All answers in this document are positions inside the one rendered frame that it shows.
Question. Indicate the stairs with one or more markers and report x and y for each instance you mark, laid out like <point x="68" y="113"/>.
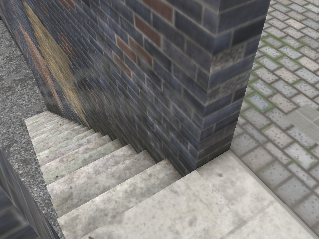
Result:
<point x="91" y="178"/>

